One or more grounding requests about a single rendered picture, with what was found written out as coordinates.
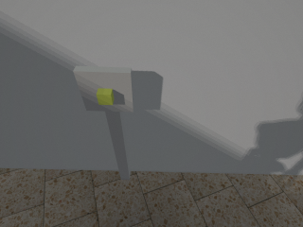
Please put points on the panel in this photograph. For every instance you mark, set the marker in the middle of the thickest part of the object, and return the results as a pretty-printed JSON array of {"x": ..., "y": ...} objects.
[{"x": 120, "y": 79}]

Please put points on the button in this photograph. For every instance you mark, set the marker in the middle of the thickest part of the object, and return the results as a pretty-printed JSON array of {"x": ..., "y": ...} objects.
[{"x": 105, "y": 96}]

